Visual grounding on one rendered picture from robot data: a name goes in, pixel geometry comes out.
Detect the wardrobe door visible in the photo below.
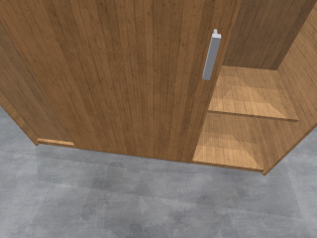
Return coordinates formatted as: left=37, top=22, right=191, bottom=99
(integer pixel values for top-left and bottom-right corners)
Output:
left=0, top=20, right=72, bottom=143
left=0, top=0, right=242, bottom=163

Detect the handle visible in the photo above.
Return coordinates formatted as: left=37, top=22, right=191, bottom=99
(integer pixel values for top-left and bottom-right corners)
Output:
left=202, top=29, right=222, bottom=80

